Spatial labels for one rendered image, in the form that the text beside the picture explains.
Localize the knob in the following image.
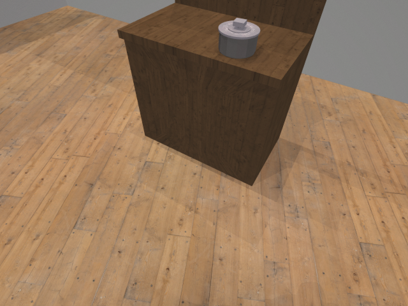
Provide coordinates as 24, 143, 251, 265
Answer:
233, 18, 247, 28

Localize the table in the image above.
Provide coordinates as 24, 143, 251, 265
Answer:
117, 0, 326, 186

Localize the pot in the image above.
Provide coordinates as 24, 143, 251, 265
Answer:
219, 33, 258, 59

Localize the lid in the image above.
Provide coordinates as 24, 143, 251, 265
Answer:
218, 20, 260, 40

